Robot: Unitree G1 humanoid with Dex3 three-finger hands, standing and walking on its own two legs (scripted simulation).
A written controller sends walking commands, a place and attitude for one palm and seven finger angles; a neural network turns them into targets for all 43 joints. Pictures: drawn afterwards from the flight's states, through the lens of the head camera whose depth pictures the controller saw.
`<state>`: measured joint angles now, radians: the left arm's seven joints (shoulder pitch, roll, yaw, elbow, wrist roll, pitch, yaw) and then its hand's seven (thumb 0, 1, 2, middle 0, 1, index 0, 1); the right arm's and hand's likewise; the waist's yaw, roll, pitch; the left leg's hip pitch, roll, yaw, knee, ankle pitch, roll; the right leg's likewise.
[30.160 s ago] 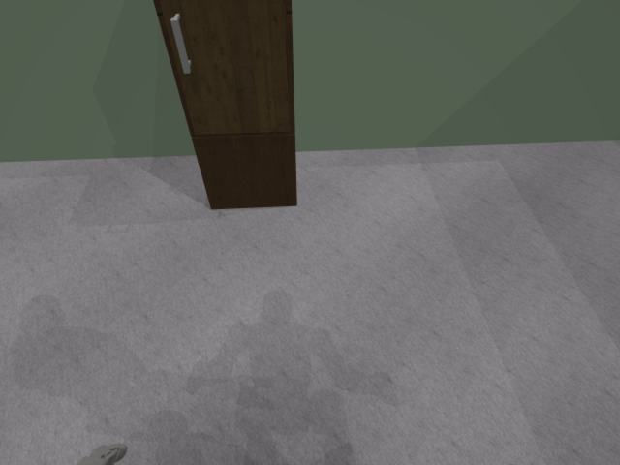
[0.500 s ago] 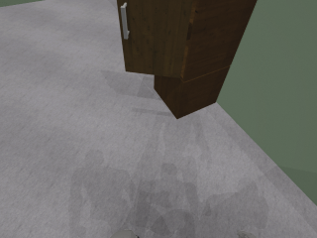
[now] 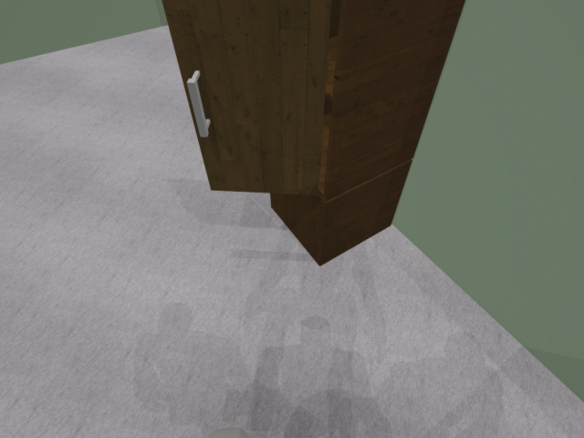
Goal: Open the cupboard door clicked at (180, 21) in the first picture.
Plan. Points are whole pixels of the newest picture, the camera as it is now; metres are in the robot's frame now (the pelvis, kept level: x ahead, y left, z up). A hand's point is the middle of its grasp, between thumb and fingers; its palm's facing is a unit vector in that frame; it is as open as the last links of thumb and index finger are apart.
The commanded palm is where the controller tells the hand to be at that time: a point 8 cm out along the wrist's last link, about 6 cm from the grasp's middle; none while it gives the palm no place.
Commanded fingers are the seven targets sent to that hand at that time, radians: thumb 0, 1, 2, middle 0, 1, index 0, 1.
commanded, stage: take the last steps up to it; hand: left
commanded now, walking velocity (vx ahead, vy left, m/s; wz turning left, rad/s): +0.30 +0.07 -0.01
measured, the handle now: (200, 105) +0.84 +0.27 -0.02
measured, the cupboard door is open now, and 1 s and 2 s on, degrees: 53 53 53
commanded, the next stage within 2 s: come to a stop and stand still in 0.46 s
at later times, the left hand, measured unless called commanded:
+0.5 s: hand (151, 378) +0.24 +0.26 -0.17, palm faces +0.00 -0.99 -0.17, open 7.4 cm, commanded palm none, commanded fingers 0.00 0.90 0.90 -0.20 -0.30 -0.20 -0.30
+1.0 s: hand (162, 338) +0.32 +0.27 -0.19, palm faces +0.01 -0.98 -0.17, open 7.4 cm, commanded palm none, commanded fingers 0.00 0.90 0.90 -0.20 -0.30 -0.20 -0.30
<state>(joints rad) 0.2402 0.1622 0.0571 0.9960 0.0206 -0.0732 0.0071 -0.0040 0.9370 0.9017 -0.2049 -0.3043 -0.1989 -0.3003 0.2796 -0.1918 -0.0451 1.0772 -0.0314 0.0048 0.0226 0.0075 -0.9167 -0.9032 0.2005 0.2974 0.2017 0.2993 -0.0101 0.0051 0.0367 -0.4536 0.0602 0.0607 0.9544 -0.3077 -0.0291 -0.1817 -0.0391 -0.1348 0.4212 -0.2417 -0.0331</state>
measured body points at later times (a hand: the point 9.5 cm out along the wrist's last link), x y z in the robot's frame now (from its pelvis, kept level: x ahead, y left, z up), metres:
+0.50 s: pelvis +0.18 +0.08 +0.00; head +0.21 +0.09 +0.45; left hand +0.24 +0.31 -0.16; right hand +0.20 -0.15 -0.15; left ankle +0.19 +0.17 -0.74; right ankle +0.21 -0.05 -0.70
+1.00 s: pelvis +0.25 +0.09 -0.01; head +0.28 +0.12 +0.44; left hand +0.32 +0.32 -0.18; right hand +0.28 -0.16 -0.15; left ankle +0.25 +0.18 -0.75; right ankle +0.25 -0.04 -0.74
